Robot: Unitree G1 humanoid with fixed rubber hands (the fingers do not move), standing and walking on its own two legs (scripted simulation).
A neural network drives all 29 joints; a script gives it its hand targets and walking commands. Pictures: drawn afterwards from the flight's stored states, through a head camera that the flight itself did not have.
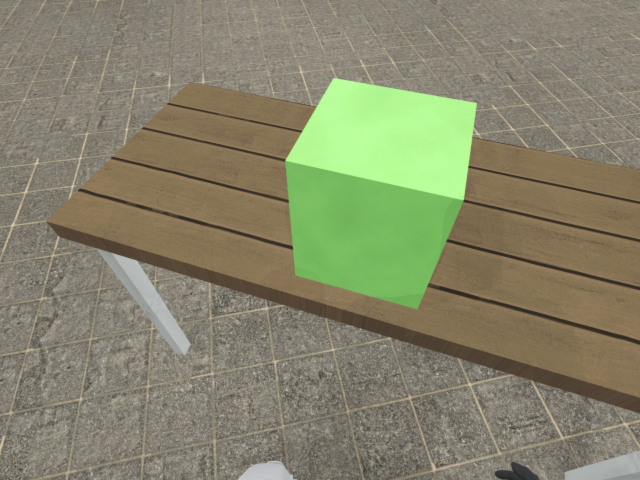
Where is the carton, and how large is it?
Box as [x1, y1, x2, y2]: [285, 78, 476, 308]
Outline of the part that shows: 333,78 285,160 295,274 417,308 463,200 476,103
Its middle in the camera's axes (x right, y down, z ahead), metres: +0.09 -0.07 +0.60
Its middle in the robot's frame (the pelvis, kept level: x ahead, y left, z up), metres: +0.51 -0.02 +0.04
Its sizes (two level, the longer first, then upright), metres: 0.210 0.200 0.250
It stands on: a table, 0.68 m high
